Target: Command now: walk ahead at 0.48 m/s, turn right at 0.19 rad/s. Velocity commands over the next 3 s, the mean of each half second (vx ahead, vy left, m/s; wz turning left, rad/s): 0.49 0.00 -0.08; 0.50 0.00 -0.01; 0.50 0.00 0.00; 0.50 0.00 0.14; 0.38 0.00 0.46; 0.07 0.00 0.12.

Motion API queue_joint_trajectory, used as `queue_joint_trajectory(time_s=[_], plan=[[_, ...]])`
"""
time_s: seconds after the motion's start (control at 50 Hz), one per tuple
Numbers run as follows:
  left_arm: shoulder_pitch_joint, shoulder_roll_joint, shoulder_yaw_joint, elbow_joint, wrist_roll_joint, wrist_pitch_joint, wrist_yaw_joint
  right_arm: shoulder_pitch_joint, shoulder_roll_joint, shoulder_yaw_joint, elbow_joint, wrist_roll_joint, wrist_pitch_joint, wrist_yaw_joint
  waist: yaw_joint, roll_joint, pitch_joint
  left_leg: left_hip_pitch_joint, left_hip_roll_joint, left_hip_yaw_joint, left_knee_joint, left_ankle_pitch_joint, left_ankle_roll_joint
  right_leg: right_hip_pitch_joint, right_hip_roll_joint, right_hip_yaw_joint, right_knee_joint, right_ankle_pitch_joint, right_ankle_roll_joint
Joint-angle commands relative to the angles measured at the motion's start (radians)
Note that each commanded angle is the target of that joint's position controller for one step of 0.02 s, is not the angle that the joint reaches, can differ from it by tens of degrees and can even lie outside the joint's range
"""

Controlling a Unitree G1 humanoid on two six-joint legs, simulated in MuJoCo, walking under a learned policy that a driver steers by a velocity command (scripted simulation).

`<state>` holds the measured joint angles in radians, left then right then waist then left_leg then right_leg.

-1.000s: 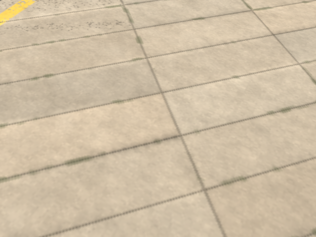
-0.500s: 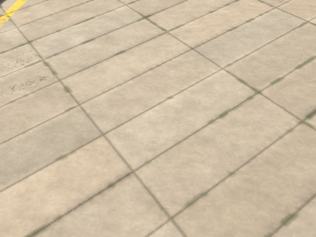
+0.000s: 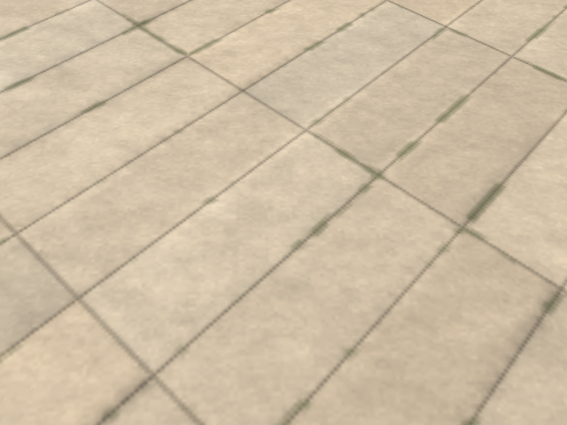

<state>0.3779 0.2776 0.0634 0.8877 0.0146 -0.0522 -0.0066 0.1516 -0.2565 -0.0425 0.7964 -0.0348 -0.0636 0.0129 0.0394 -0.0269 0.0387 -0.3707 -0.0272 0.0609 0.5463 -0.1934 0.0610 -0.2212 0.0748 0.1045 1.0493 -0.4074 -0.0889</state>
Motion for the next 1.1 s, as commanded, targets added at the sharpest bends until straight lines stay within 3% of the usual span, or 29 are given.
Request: queue_joint_trajectory(time_s=[0.02,0.08,0.12,0.22,0.3,0.36,0.4,0.42,0.44,0.46,0.48,0.5,0.52,0.54,0.6,0.64,0.74,0.84,0.88,0.92,0.94,0.96,0.98,1.0,1.02,1.04,1.06,1.08,1.1], plan=[[-0.02,0.077,0.01,-0.071,0.018,-0.01,-0.015,0.097,-0.089,-0.023,-0.002,0.008,-0.013,-0.006,-0.039,0.101,-0.007,0.256,0.276,-0.4,-0.364,-0.11,0.113,-0.33,-0.104,0.007,0.093,0.111,-0.005],[-0.019,0.054,0.001,-0.065,0.028,0.01,-0.028,0.155,-0.082,-0.018,0.042,0.02,-0.039,-0.002,-0.019,0.121,-0.025,0.244,0.241,-0.278,-0.381,0.138,0.126,-0.312,-0.118,-0.035,0.053,0.138,0.022],[-0.094,0.045,-0.006,-0.087,0.03,0.016,-0.034,0.188,-0.094,-0.021,0.064,0.027,-0.045,-0.001,-0.024,0.108,0.0,0.259,0.24,-0.236,-0.418,0.167,0.143,-0.385,-0.144,-0.066,0.003,0.188,0.043],[-0.316,0.008,-0.033,-0.155,0.021,0.011,-0.042,0.254,-0.09,-0.017,0.107,0.029,-0.041,0.0,-0.067,0.098,0.038,0.276,0.188,-0.122,-0.437,0.296,0.13,-0.404,-0.157,-0.144,-0.281,0.351,0.077],[-0.406,0.017,-0.038,-0.18,0.014,0.007,-0.036,0.31,-0.112,-0.02,0.141,0.025,-0.036,-0.005,-0.09,0.099,0.042,0.344,0.219,-0.108,-0.404,0.397,0.119,-0.338,-0.128,-0.173,-0.429,0.383,0.055],[-0.393,0.037,-0.03,-0.18,0.018,0.001,-0.027,0.307,-0.125,-0.023,0.158,0.02,-0.027,-0.014,-0.066,0.098,0.036,0.429,0.252,-0.106,-0.32,0.567,0.104,-0.284,-0.101,-0.176,-0.489,0.3,0.014],[-0.214,0.06,-0.014,-0.119,0.025,-0.01,-0.014,0.285,-0.137,-0.025,0.164,0.019,-0.016,-0.017,0.019,0.087,-0.057,0.431,0.224,-0.067,-0.09,0.778,0.077,-0.056,-0.041,-0.201,-0.572,0.269,-0.027],[-0.048,0.1,0.003,-0.064,0.04,-0.021,-0.003,0.286,-0.122,-0.019,0.159,0.022,-0.014,-0.017,0.079,0.058,-0.154,0.316,0.183,-0.036,0.115,0.67,0.058,0.179,-0.082,-0.155,-0.586,0.271,-0.061],[0.103,0.197,0.028,-0.046,0.063,-0.025,0.01,0.311,-0.049,0.001,0.113,0.039,-0.015,-0.013,0.109,-0.093,-0.296,0.053,0.1,0.018,0.458,0.262,0.026,0.456,-0.361,0.184,-0.611,0.152,-0.135],[0.101,0.238,0.041,-0.036,0.039,-0.014,0.005,0.392,-0.027,-0.002,0.12,0.045,-0.012,-0.012,0.062,-0.23,-0.361,-0.19,-0.051,-0.04,0.697,-0.359,0.014,0.553,-0.518,0.576,-0.748,0.151,-0.232],[0.007,0.171,0.029,-0.043,0.005,-0.006,0.001,0.294,-0.109,-0.024,0.119,0.022,-0.005,-0.017,0.038,-0.07,-0.208,-0.269,0.024,-0.123,0.735,-0.278,0.029,0.431,-0.453,0.47,-0.765,0.079,-0.195],[-0.08,0.11,0.013,-0.055,0.0,-0.01,-0.002,0.233,-0.093,-0.022,0.1,0.023,-0.012,-0.008,0.01,-0.04,-0.091,-0.267,0.06,-0.117,0.694,-0.184,0.031,0.284,-0.412,0.332,-0.8,0.128,-0.17],[-0.122,0.071,0.002,-0.054,0.005,-0.017,-0.005,0.212,-0.071,-0.017,0.101,0.024,-0.011,-0.004,-0.018,-0.021,-0.045,-0.227,0.092,-0.111,0.637,-0.131,0.028,0.192,-0.361,0.237,-0.836,0.204,-0.139],[-0.131,0.053,-0.003,-0.044,0.001,-0.023,-0.002,0.219,-0.062,-0.017,0.109,0.01,0.0,0.0,-0.043,-0.035,-0.018,-0.183,0.11,-0.105,0.596,-0.11,0.017,0.124,-0.322,0.164,-0.858,0.276,-0.115],[-0.082,0.054,-0.004,-0.004,-0.005,-0.047,-0.001,0.223,-0.034,-0.013,0.117,-0.003,0.027,0.017,-0.071,-0.033,-0.022,-0.145,0.12,-0.08,0.55,-0.066,-0.012,0.079,-0.285,0.068,-0.899,0.411,-0.116],[-0.047,0.071,0.001,0.019,-0.008,-0.053,0.0,0.15,-0.036,-0.013,0.096,-0.004,0.035,0.022,-0.066,-0.025,0.006,-0.215,0.137,-0.065,0.5,-0.002,-0.03,0.091,-0.277,0.033,-0.932,0.42,-0.122],[0.037,0.06,-0.006,0.064,-0.008,-0.048,0.001,-0.049,-0.026,-0.004,0.034,0.004,0.032,0.025,-0.025,-0.021,0.049,-0.294,0.139,-0.025,0.274,0.154,-0.056,0.149,-0.243,-0.039,-0.945,0.516,-0.108],[0.12,0.067,-0.009,0.112,0.002,-0.043,0.01,-0.188,-0.023,0.008,-0.012,0.009,0.024,0.021,0.018,-0.032,0.068,-0.272,0.098,0.014,0.093,0.188,-0.027,0.266,-0.267,-0.065,-0.914,0.628,-0.105],[0.126,0.075,-0.007,0.127,0.007,-0.039,0.018,-0.205,-0.034,0.006,-0.026,0.009,0.019,0.019,0.012,-0.035,0.074,-0.265,0.086,0.013,0.052,0.137,-0.001,0.328,-0.293,-0.062,-0.88,0.7,-0.104],[0.096,0.088,-0.004,0.131,0.011,-0.037,0.024,-0.155,-0.046,-0.001,-0.016,0.009,0.01,0.013,-0.025,-0.043,0.05,-0.166,0.05,0.029,0.01,0.06,0.033,0.354,-0.301,-0.081,-0.796,0.899,-0.087],[0.08,0.098,-0.001,0.133,0.013,-0.035,0.025,-0.074,-0.06,-0.01,0.009,0.008,0.005,0.005,-0.062,-0.051,0.006,-0.058,0.016,0.041,-0.008,0.023,0.053,0.353,-0.295,-0.093,-0.699,1.036,-0.074],[0.061,0.099,-0.002,0.133,0.01,-0.031,0.023,0.081,-0.076,-0.021,0.061,0.004,-0.004,-0.004,-0.129,-0.028,-0.073,0.124,-0.014,0.056,-0.072,0.053,0.078,0.32,-0.262,-0.123,-0.523,1.072,-0.055],[0.055,0.081,-0.01,0.116,0.002,-0.032,0.021,0.265,-0.129,-0.041,0.114,-0.016,-0.013,-0.016,-0.194,0.013,-0.183,0.397,0.092,-0.057,-0.08,0.036,0.121,0.144,-0.222,-0.147,-0.279,0.856,-0.037],[0.156,-0.018,-0.031,0.086,-0.037,-0.034,0.008,0.374,-0.248,-0.073,0.126,-0.035,-0.012,-0.022,-0.168,0.234,-0.328,0.7,0.402,-0.536,-0.144,-0.089,0.246,-0.215,-0.054,-0.208,0.125,0.291,0.016],[0.133,0.054,-0.008,0.101,-0.012,-0.033,0.01,0.312,-0.219,-0.069,0.124,0.006,0.001,-0.01,-0.15,0.181,-0.331,0.666,0.439,-0.752,-0.27,-0.088,0.271,-0.343,-0.002,-0.064,0.261,-0.098,0.001],[0.048,0.069,0.002,0.076,-0.004,-0.031,0.009,0.192,-0.174,-0.057,0.11,0.024,0.004,-0.008,-0.099,0.12,-0.157,0.518,0.401,-0.577,-0.28,-0.136,0.239,-0.406,-0.072,-0.038,0.274,-0.017,-0.008],[-0.004,0.053,-0.003,0.065,-0.002,-0.037,0.004,0.124,-0.101,-0.039,0.099,0.023,-0.001,-0.003,-0.08,0.065,-0.066,0.38,0.359,-0.462,-0.324,-0.087,0.212,-0.392,-0.112,-0.045,0.217,0.058,-0.009],[-0.019,0.032,-0.003,0.067,0.001,-0.032,0.001,0.096,-0.065,-0.028,0.104,0.021,-0.008,-0.004,-0.051,0.065,-0.016,0.291,0.307,-0.369,-0.357,-0.036,0.173,-0.354,-0.143,-0.052,0.152,0.097,-0.006],[-0.006,0.019,-0.005,0.07,0.018,-0.018,-0.004,0.09,-0.038,-0.019,0.119,0.024,-0.015,-0.007,-0.022,0.087,0.004,0.221,0.266,-0.299,-0.38,0.025,0.144,-0.303,-0.161,-0.056,0.103,0.119,0.007]])
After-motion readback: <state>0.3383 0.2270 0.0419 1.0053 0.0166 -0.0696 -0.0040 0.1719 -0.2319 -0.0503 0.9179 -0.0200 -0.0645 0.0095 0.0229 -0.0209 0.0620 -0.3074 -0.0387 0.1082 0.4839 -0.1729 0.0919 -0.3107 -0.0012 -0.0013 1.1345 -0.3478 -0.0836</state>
